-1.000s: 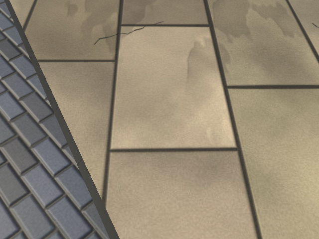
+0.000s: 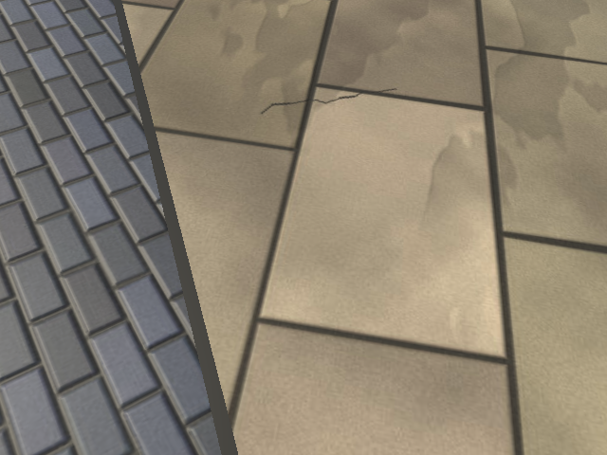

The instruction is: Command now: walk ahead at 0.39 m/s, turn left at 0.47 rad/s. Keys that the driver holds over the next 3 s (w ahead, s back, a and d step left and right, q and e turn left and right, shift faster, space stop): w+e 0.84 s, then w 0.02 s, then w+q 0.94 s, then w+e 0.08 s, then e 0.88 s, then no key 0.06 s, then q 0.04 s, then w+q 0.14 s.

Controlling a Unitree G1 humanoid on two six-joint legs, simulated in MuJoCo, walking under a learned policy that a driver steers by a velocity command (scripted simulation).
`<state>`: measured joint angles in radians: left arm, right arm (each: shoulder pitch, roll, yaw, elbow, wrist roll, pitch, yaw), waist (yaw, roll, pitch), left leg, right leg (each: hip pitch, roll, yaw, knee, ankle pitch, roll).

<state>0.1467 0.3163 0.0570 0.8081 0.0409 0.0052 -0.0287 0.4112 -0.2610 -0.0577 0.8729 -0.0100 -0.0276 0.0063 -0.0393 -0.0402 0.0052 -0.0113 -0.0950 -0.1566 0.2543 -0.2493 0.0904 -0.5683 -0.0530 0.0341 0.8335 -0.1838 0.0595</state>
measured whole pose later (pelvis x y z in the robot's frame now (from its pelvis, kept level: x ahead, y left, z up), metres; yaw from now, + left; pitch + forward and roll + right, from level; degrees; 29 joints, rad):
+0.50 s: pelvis +0.26 -0.07 +0.00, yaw -7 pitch +1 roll +0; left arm 0.41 0.24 0.05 0.92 0.00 -0.06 -0.02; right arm 0.13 -0.26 -0.02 0.77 -0.05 -0.04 0.03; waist 0.04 0.04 0.05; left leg -0.63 0.08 -0.04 0.87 -0.15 -0.02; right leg -0.08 0.13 0.08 0.27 -0.20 -0.10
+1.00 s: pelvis +0.54 -0.07 +0.00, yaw -22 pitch +1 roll +1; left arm 0.17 0.30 0.06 0.79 0.05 -0.01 -0.05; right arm 0.39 -0.25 -0.04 0.88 -0.01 -0.10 0.01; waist -0.04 -0.05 0.02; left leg -0.10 -0.04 0.10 0.29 -0.20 0.05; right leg -0.60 -0.03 0.06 0.97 -0.20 -0.03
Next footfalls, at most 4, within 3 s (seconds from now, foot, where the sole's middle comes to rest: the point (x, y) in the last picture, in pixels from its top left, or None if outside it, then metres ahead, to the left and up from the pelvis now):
0.20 right None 0.25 -0.13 -0.78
0.70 left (284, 420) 0.58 0.01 -0.78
1.20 right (395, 355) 0.74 -0.27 -0.78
1.72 left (320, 258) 1.04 -0.10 -0.78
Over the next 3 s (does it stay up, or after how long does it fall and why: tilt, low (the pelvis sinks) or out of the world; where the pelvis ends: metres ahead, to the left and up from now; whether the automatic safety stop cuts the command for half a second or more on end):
stays up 1.19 -0.11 0.00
